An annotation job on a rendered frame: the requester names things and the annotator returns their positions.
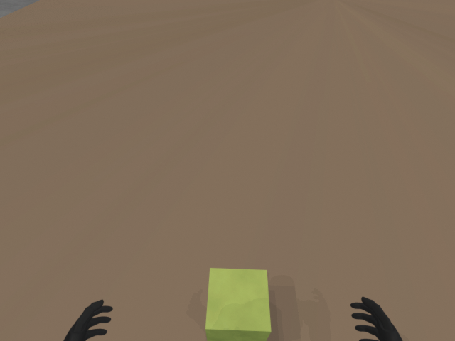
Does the carton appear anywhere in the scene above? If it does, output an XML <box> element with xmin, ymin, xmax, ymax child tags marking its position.
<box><xmin>205</xmin><ymin>268</ymin><xmax>271</xmax><ymax>341</ymax></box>

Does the robot right hand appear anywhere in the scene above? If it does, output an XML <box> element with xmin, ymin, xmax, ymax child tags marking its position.
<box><xmin>350</xmin><ymin>297</ymin><xmax>402</xmax><ymax>341</ymax></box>

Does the robot left hand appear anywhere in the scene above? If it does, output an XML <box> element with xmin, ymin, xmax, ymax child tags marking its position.
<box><xmin>63</xmin><ymin>300</ymin><xmax>113</xmax><ymax>341</ymax></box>

